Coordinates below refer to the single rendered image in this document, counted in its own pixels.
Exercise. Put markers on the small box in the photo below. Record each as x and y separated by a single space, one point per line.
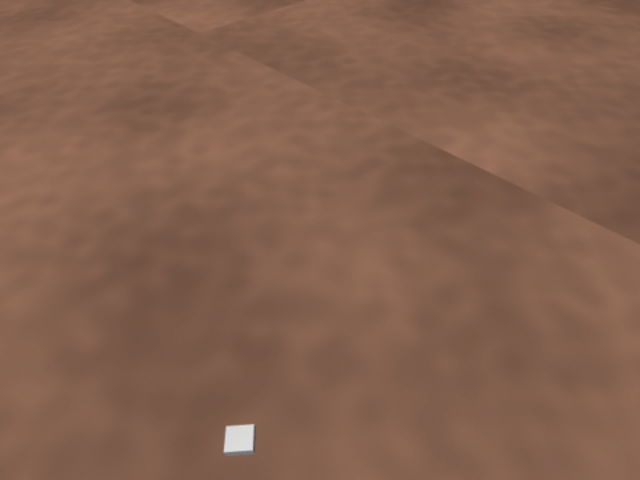
240 440

